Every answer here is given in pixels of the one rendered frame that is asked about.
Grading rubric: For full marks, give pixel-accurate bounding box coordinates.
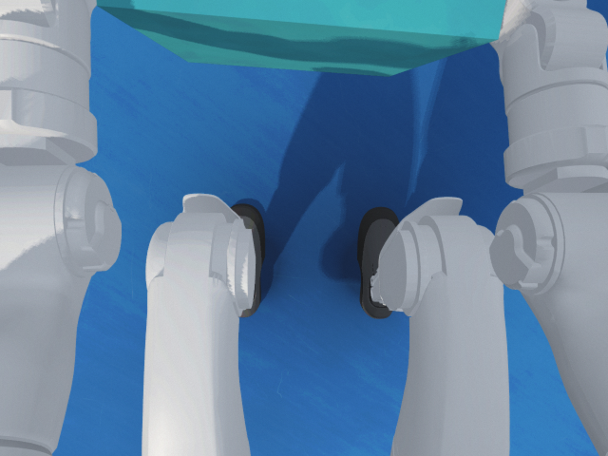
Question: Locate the robot right thigh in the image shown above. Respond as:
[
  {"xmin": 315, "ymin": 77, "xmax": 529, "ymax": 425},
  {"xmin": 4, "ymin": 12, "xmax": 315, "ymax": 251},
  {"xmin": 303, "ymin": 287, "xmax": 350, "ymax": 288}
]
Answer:
[{"xmin": 388, "ymin": 216, "xmax": 510, "ymax": 456}]

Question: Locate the carton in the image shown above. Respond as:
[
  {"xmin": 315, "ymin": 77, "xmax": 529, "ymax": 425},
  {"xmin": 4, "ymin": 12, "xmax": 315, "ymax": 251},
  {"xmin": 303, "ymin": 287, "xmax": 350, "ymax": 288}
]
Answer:
[{"xmin": 96, "ymin": 0, "xmax": 506, "ymax": 77}]

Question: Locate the right robot upper arm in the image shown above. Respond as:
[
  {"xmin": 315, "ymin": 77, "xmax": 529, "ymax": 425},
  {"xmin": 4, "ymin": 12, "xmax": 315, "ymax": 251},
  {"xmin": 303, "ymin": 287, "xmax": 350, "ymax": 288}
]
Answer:
[{"xmin": 489, "ymin": 193, "xmax": 608, "ymax": 456}]

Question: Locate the robot left forearm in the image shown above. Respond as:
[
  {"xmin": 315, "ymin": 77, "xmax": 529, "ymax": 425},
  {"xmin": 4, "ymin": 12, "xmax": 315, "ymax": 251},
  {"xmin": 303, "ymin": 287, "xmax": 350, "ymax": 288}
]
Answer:
[{"xmin": 0, "ymin": 0, "xmax": 98, "ymax": 166}]

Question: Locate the left robot upper arm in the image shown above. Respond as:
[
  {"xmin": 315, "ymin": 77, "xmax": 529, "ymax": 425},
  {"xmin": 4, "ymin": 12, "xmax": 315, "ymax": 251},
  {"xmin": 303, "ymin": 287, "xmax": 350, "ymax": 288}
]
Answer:
[{"xmin": 0, "ymin": 165, "xmax": 122, "ymax": 456}]

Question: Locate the robot right forearm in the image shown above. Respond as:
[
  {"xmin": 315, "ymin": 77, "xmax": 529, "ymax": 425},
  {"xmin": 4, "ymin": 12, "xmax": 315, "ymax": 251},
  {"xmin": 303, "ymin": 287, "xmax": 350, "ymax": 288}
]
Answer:
[{"xmin": 489, "ymin": 0, "xmax": 608, "ymax": 195}]

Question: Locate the right robot foot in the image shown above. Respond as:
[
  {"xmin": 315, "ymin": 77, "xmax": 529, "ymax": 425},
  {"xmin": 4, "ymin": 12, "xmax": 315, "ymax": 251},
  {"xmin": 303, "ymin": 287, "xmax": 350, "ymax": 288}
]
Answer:
[{"xmin": 357, "ymin": 207, "xmax": 399, "ymax": 319}]

